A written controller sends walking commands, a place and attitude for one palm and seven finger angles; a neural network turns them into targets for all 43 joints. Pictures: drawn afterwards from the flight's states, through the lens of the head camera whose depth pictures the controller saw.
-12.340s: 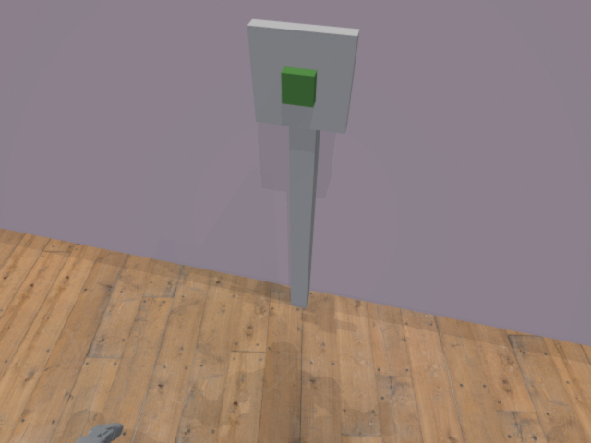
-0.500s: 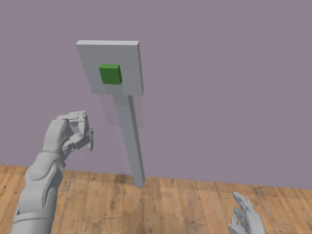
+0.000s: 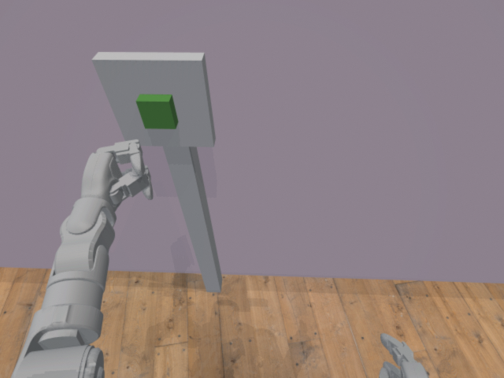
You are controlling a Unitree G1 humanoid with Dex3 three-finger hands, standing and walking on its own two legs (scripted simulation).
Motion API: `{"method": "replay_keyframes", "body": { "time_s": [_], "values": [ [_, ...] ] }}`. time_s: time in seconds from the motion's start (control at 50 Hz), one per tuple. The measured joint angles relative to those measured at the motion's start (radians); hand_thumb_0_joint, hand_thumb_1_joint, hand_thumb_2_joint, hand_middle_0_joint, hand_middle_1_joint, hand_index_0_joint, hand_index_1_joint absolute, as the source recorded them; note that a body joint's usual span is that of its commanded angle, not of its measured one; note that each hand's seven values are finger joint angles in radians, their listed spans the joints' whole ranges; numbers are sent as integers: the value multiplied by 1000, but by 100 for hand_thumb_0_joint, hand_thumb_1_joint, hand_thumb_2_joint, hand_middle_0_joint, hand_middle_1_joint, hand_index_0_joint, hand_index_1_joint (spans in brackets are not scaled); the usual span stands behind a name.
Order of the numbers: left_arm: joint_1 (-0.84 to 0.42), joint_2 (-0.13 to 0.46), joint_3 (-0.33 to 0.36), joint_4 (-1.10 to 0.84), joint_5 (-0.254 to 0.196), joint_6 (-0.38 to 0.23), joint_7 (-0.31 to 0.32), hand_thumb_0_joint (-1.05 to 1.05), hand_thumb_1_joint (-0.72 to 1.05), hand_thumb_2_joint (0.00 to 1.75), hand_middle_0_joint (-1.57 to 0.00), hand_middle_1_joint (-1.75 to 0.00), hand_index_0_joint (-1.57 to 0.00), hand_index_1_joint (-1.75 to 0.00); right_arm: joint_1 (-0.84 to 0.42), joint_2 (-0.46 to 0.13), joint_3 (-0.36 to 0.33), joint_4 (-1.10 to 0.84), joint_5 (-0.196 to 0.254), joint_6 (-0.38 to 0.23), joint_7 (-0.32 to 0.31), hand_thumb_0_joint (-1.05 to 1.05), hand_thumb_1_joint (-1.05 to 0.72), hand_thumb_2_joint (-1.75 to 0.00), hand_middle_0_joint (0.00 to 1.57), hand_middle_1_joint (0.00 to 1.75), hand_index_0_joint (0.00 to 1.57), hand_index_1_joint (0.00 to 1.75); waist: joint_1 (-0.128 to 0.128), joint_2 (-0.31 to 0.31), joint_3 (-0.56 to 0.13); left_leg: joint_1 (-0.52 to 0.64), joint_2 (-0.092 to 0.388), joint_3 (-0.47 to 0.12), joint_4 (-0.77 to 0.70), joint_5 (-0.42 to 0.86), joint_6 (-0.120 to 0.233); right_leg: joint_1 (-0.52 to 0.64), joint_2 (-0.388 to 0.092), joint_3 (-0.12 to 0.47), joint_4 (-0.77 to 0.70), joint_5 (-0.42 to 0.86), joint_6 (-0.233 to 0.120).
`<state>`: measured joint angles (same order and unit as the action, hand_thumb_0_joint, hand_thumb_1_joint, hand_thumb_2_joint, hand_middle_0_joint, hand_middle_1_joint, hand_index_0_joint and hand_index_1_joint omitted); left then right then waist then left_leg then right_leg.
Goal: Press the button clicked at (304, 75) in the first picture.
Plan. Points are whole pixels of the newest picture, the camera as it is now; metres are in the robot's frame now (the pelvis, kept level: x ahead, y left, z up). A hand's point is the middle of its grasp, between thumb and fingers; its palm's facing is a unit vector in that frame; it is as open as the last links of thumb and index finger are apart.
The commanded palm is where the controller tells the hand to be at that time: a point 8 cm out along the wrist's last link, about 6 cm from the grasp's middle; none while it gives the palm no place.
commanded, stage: aim a knuckle at the button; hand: left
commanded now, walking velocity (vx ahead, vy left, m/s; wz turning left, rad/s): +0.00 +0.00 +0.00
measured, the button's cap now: (158, 110) +0.54 +0.20 +0.15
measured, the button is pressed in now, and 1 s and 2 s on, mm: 0 0 5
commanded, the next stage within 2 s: press the button with the knuckle in 1.26 s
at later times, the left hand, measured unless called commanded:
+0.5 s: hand (162, 148) +0.46 +0.18 +0.13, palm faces +0.02 -1.00 -0.01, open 3.1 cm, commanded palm +0.42 +0.23 +0.12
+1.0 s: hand (161, 162) +0.44 +0.18 +0.12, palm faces +0.03 -1.00 +0.00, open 3.1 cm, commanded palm +0.41 +0.23 +0.12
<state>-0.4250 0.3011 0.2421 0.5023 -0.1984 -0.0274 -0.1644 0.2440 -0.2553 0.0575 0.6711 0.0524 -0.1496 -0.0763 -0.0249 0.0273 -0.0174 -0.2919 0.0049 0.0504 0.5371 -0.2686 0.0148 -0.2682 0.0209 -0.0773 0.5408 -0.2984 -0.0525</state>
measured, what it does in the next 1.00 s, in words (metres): stands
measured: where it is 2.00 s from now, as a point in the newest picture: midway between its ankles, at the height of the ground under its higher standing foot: outside the picture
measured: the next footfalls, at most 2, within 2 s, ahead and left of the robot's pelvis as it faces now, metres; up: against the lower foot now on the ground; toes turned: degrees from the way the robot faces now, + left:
none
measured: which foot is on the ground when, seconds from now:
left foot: down 0.00-1.00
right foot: down 0.00-1.00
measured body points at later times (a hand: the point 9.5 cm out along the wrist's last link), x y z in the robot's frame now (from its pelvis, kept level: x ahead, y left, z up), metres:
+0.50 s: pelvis +0.01 +0.01 -0.01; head +0.05 +0.00 +0.44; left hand +0.45 +0.23 +0.13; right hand +0.04 -0.26 -0.13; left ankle +0.01 +0.11 -0.73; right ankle -0.01 -0.08 -0.73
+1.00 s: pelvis +0.00 +0.01 -0.01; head +0.03 +0.01 +0.44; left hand +0.43 +0.23 +0.12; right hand +0.11 -0.24 -0.11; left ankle +0.01 +0.11 -0.73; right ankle -0.01 -0.08 -0.73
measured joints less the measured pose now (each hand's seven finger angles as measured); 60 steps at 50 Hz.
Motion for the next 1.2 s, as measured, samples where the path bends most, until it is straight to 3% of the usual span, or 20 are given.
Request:
{"method": "replay_keyframes", "body": {
  "time_s": [0.18, 0.36, 0.44, 0.58, 0.74, 0.96, 1.1, 1.2],
  "values": [
    [-141, 26, 13, 191, 8, -74, -23, 2, 90, 90, -130, -150, -130, -150, 47, -15, -15, 18, -1, 33, 7, 1, -91, -90, 20, 30, 20, 30, -19, -1, -3, -52, 3, -3, 27, -9, 2, -46, 2, -3, 17, -4, 0],
    [-311, 59, 54, 421, 44, -147, -9, 2, 90, 90, -130, -150, -130, -150, 82, -21, -22, 30, -11, 61, 24, 1, -91, -90, 20, 30, 20, 30, -59, -10, -6, -123, 7, 6, 64, -21, 5, -120, 4, 5, 52, -11, 2],
    [-304, 72, 83, 427, 52, -186, -8, 2, 90, 90, -130, -150, -130, -150, 115, -22, -31, 19, -17, 76, 35, 1, -91, -90, 20, 30, 20, 30, -69, -7, -20, -135, 12, 22, 65, -27, 6, -140, 8, 22, 55, -11, 4],
    [-244, 68, 92, 414, 36, -184, -30, 2, 90, 90, -129, -150, -130, -150, 154, -20, -35, 7, -11, 109, 45, 1, -91, -90, 20, 30, 20, 30, -65, -1, -42, -127, 16, 32, 65, -40, 9, -133, 13, 33, 50, -17, 8],
    [-187, 32, 69, 308, 37, -200, -6, 2, 90, 90, -130, -150, -130, -150, 120, -12, -41, -3, -13, 106, 43, 1, -91, -90, 20, 30, 20, 30, -46, 4, -30, -119, 13, 25, 69, -41, 13, -117, 10, 26, 43, -14, 11],
    [-238, 9, 21, 370, 39, -138, 7, 2, 90, 90, -130, -150, -130, -150, 56, -7, -25, -32, -6, 106, 46, 0, -91, -90, 20, 30, 20, 30, -34, -1, -44, -118, 3, 12, 74, -36, 16, -112, 0, 14, 52, -17, 13],
    [-223, -8, 18, 318, 45, -196, 29, 2, 90, 90, -130, -150, -130, -150, 54, -4, -24, -31, -12, 97, 45, 0, -91, -90, 20, 30, 20, 30, -29, -5, -28, -121, 5, 13, 84, -36, 15, -116, 1, 14, 63, -18, 12],
    [-288, 33, 39, 405, 52, -177, 16, 2, 90, 90, -130, -150, -130, -150, 62, -3, -13, -14, -9, 106, 38, 0, -91, -90, 20, 30, 20, 30, -43, -11, -28, -131, 7, 9, 88, -34, 13, -124, 3, 10, 66, -17, 9]
  ]
}}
